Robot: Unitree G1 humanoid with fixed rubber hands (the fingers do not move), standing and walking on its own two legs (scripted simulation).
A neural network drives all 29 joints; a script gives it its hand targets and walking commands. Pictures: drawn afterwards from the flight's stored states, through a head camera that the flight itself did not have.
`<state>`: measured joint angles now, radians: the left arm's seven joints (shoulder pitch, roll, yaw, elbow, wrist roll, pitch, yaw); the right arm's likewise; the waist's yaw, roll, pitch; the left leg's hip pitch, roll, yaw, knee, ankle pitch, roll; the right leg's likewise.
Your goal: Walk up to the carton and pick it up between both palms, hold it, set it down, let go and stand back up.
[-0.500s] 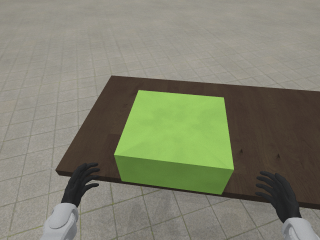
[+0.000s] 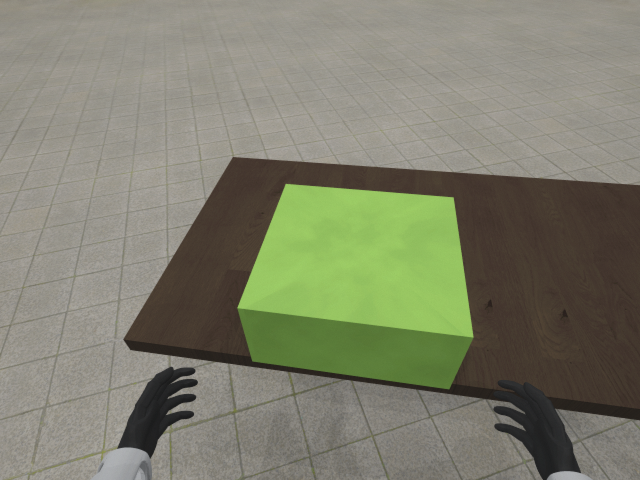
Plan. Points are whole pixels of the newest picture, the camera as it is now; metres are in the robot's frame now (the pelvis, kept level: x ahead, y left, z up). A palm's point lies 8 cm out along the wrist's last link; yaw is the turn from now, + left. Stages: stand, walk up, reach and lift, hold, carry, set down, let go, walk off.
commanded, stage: set down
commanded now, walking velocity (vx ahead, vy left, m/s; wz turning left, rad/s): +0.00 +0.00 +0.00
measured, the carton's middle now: (358, 275) +0.47 -0.03 -0.02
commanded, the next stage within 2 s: let go in 0.90 s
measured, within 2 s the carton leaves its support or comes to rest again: neither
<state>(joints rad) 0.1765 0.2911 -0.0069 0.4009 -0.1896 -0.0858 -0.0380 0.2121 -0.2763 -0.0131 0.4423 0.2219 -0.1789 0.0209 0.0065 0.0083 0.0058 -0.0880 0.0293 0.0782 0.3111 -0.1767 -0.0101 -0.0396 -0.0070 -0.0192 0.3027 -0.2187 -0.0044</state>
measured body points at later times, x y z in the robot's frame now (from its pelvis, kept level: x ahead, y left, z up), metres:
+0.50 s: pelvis +0.01 -0.01 +0.00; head +0.00 -0.01 +0.45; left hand +0.18 +0.23 -0.06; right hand +0.18 -0.23 -0.08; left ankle +0.00 +0.12 -0.75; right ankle -0.03 -0.12 -0.75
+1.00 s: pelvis +0.00 -0.01 +0.00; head +0.00 +0.00 +0.45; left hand +0.17 +0.23 -0.08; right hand +0.17 -0.24 -0.09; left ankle +0.00 +0.12 -0.75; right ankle -0.03 -0.12 -0.75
